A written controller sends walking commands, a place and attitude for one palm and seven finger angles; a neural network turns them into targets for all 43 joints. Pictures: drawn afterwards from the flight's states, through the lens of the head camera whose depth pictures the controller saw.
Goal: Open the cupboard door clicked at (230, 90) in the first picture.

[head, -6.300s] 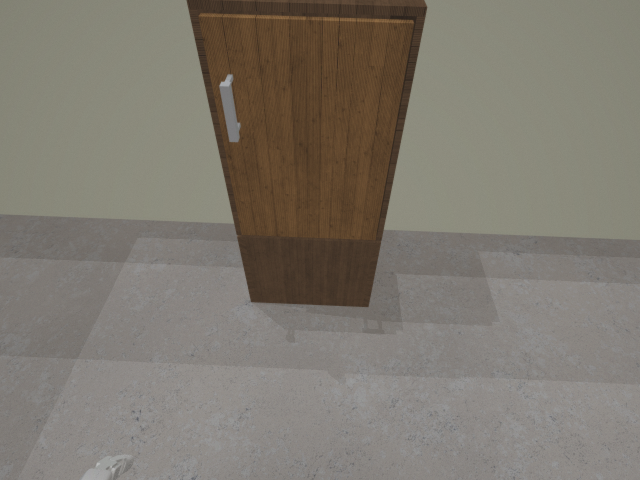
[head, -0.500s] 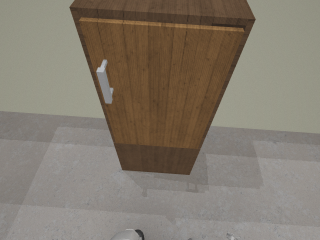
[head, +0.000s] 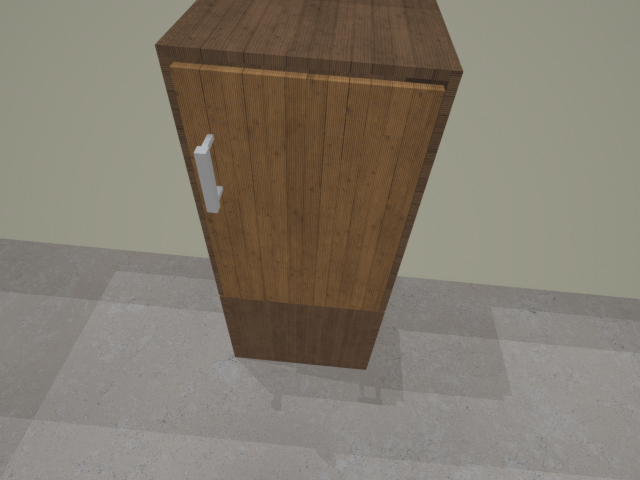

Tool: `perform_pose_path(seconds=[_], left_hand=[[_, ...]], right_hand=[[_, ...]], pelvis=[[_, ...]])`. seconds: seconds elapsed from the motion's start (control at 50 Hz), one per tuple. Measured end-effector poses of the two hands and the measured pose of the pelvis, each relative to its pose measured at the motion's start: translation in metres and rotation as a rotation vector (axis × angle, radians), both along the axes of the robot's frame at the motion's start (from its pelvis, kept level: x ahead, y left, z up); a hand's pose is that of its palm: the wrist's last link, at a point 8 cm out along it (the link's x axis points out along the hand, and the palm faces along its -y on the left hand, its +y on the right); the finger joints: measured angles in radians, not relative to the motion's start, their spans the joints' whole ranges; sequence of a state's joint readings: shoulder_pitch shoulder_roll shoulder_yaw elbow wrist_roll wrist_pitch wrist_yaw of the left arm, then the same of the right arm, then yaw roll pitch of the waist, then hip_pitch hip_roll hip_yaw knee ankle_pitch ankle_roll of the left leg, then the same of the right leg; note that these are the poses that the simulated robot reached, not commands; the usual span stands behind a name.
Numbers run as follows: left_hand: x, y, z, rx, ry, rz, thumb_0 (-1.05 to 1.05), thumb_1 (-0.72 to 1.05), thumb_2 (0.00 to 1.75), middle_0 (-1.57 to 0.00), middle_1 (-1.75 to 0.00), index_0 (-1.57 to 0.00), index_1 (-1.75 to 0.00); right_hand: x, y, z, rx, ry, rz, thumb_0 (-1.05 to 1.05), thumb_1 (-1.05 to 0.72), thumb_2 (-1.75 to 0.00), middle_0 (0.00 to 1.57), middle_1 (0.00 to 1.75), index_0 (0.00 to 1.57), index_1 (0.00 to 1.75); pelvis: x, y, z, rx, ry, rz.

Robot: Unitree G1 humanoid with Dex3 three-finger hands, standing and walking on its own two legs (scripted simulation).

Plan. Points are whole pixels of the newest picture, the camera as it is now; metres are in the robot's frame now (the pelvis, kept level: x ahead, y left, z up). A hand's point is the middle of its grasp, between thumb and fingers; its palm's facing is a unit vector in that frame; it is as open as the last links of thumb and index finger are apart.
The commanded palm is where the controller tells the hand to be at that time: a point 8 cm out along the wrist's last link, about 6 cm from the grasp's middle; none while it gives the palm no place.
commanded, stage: come to a stop and stand still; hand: left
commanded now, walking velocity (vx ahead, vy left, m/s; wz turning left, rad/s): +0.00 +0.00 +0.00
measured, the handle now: (211, 174) +0.57 +0.23 +0.05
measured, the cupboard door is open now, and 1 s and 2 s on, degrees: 0 0 0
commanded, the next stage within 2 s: look again from close up in 0.22 s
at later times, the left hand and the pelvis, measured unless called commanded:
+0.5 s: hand out of the picture -0.03 +0.19 -0.18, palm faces +0.01 -0.98 -0.18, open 7.4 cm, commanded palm none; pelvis -0.01 +0.03 -0.01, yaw +0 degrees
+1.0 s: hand out of the picture +0.04 +0.22 -0.16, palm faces +0.11 -0.97 -0.20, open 7.3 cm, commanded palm +0.10 +0.27 -0.07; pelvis +0.01 +0.04 +0.00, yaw -1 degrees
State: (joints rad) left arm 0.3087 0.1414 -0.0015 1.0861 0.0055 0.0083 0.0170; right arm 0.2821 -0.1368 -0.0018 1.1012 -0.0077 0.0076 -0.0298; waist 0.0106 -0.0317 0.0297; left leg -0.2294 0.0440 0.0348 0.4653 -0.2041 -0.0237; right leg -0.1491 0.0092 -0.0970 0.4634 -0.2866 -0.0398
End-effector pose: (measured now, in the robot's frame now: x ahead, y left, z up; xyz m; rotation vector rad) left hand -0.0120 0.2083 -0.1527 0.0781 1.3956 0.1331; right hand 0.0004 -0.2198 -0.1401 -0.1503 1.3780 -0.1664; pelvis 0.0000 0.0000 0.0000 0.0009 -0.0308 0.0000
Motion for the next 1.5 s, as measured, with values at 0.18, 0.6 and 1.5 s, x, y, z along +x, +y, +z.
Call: perform_pose_path(seconds=[0.18, 0.6, 1.5], left_hand=[[-0.022, -0.002, 0.002, -0.009, 0.030, 0.009, 0.00, 0.91, 0.90, -0.20, -0.30, -0.20, -0.30], [0.002, 0.056, 0.008, 0.084, -0.038, -0.039, 0.00, 0.90, 0.90, -0.20, -0.30, -0.20, -0.30], [0.126, 0.075, 0.127, 0.089, -1.428, -0.062, 0.01, 0.44, 0.71, -0.23, -0.59, -0.23, -0.59]], right_hand=[[-0.022, 0.013, -0.002, 0.029, 0.025, -0.003, 0.02, -0.92, -0.90, 0.20, 0.30, 0.20, 0.30], [-0.029, 0.058, -0.018, 0.079, -0.014, -0.021, 0.01, -0.92, -0.90, 0.19, 0.30, 0.20, 0.30], [0.201, -0.010, 0.019, -0.107, -0.858, 0.251, 0.01, -0.90, -0.90, 0.19, 0.30, 0.20, 0.30]], pelvis=[[-0.011, 0.003, 0.002, -0.003, -0.007, 0.003], [-0.009, 0.042, -0.007, -0.010, 0.008, -0.004], [-0.022, -0.001, -0.087, -0.049, 0.221, 0.031]])
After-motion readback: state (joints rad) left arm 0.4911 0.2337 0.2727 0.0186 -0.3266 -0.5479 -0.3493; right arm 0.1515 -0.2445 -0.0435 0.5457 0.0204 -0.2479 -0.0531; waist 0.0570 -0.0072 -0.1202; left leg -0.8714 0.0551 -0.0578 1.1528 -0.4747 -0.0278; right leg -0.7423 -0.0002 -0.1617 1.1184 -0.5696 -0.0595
